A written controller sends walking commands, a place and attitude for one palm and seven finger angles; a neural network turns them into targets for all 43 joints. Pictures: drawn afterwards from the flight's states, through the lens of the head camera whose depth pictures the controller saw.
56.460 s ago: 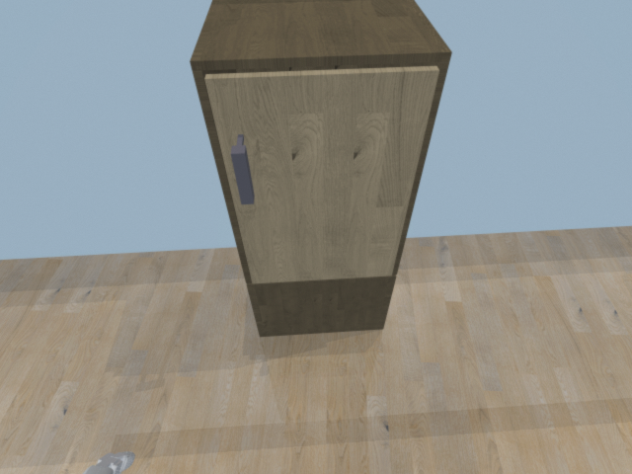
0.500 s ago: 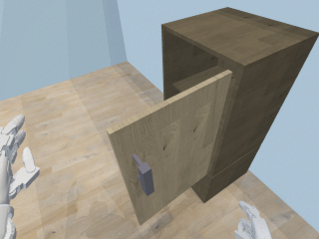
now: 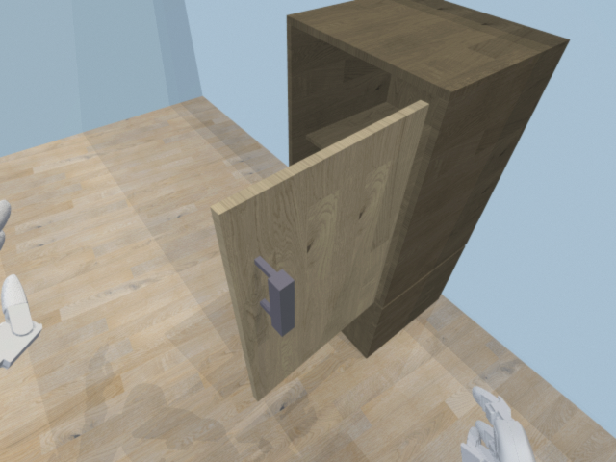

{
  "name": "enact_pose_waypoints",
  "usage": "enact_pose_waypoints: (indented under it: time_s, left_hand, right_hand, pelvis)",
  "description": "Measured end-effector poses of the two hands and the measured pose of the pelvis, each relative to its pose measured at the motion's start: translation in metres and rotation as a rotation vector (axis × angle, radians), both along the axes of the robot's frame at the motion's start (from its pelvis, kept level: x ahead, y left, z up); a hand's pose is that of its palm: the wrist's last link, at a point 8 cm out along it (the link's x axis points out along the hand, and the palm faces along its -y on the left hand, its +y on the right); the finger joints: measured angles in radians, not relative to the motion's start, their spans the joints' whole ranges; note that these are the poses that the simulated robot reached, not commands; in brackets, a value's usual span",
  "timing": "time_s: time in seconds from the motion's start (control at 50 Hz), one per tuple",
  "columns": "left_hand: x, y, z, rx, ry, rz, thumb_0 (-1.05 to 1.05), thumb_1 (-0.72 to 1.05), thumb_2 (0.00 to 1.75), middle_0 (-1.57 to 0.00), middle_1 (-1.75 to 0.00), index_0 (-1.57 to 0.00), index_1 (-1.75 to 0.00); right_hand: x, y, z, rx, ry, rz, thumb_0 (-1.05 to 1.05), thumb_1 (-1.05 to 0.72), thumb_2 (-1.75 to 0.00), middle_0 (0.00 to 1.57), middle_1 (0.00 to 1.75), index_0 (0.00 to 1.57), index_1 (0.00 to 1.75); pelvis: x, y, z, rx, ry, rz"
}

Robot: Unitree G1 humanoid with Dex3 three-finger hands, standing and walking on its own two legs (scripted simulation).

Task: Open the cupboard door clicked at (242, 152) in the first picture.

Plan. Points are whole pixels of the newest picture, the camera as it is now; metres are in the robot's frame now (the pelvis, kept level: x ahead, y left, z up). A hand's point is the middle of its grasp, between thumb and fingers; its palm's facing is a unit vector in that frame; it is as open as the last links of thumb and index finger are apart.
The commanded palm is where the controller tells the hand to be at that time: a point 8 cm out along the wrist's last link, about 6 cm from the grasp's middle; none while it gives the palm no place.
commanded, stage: step back with the hand held close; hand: left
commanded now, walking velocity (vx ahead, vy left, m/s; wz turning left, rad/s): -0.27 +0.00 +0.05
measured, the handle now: (272, 295) +0.34 +0.07 +0.02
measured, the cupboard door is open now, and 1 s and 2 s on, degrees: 94 94 94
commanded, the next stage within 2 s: stop stepping back and stand still in 0.62 s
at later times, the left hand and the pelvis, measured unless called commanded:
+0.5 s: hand out of the picture +0.10 +0.28 +0.19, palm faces +0.48 -0.78 -0.40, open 7.4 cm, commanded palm +0.04 +0.31 +0.19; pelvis -0.10 +0.01 +0.01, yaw -1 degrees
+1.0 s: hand out of the picture +0.02 +0.23 +0.17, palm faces +0.34 -0.83 -0.44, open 7.4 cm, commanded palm -0.06 +0.27 +0.19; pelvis -0.23 -0.01 +0.00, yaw -6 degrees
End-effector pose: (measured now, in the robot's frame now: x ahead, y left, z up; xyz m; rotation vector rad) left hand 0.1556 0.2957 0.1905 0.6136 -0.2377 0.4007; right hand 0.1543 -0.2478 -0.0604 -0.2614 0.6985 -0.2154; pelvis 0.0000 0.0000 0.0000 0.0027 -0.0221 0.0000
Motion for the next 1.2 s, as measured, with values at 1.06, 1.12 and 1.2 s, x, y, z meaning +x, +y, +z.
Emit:
enact_pose_waypoints:
  time_s: [1.06, 1.12, 1.2]
  left_hand:
    - [-0.205, -0.035, -0.002, -0.024, 0.005, -0.158, 0.02, 0.89, 0.90, -0.21, -0.30, -0.21, -0.30]
    - [-0.236, -0.044, 0.004, -0.006, 0.010, -0.184, 0.02, 0.89, 0.90, -0.22, -0.30, -0.22, -0.30]
    - [-0.254, -0.035, 0.013, 0.002, -0.034, -0.146, 0.01, 0.88, 0.90, -0.22, -0.30, -0.22, -0.30]
  right_hand:
    - [-0.293, -0.023, -0.007, 0.046, -0.003, -0.112, 0.01, -0.90, -0.90, 0.20, 0.30, 0.20, 0.30]
    - [-0.313, -0.024, -0.012, 0.046, 0.072, -0.097, 0.01, -0.90, -0.90, 0.20, 0.30, 0.20, 0.30]
    - [-0.334, -0.024, -0.012, 0.034, 0.131, -0.099, 0.02, -0.90, -0.90, 0.20, 0.30, 0.20, 0.30]
  pelvis:
    - [-0.248, -0.019, 0.001, -0.005, -0.019, -0.086]
    - [-0.260, -0.021, 0.004, 0.016, -0.006, -0.099]
    - [-0.267, -0.020, 0.012, 0.030, 0.030, -0.102]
